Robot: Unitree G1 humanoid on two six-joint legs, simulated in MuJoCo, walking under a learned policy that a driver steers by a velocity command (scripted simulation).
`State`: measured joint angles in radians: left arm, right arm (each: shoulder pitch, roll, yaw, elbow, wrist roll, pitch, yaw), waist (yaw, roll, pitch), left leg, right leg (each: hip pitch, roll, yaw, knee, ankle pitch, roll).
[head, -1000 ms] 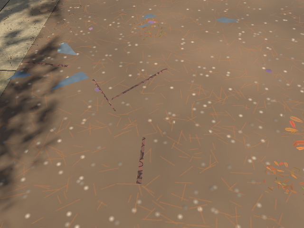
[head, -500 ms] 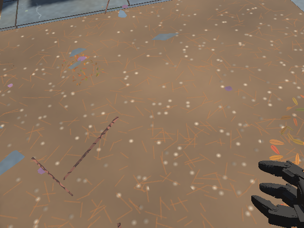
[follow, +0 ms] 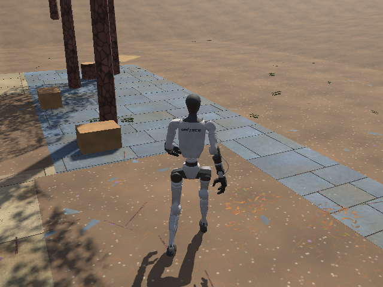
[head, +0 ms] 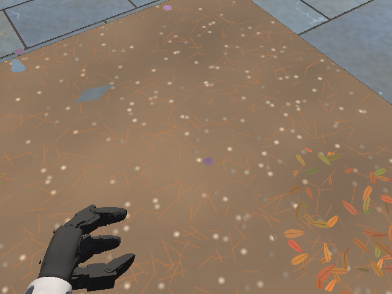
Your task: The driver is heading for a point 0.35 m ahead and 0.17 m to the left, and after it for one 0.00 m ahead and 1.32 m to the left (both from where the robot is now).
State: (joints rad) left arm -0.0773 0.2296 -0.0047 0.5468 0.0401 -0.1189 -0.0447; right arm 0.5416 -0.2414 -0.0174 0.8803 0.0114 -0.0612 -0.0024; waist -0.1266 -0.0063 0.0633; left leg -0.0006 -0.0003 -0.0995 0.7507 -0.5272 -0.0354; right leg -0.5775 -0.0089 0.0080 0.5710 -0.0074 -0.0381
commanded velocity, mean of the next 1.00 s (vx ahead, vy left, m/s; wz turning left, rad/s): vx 0.27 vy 0.00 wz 0.85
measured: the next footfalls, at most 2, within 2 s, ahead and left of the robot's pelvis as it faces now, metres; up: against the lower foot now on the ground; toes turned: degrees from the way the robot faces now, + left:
left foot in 0.38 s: +0.20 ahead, +0.15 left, +0.00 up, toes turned +23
right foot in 0.80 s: +0.32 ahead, -0.03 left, +0.00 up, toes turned +49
